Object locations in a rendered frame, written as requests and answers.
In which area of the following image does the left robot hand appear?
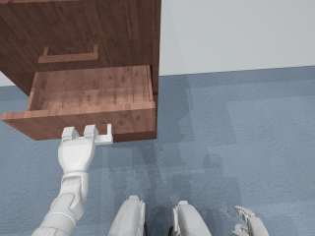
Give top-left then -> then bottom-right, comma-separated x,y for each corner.
58,124 -> 99,174

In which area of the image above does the robot right thigh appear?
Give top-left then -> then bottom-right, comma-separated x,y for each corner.
171,204 -> 212,236

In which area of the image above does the handle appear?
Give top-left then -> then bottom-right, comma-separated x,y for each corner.
37,52 -> 100,70
68,123 -> 113,146

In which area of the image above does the drawer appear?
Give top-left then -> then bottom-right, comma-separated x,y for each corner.
1,65 -> 156,141

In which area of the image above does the left robot forearm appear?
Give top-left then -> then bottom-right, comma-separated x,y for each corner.
31,171 -> 90,236

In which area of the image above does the left robot shin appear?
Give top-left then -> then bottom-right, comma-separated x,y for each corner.
122,195 -> 144,236

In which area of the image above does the cabinet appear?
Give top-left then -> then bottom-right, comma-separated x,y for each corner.
0,0 -> 161,143

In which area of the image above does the right robot hand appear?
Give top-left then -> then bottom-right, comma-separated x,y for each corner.
231,206 -> 269,236

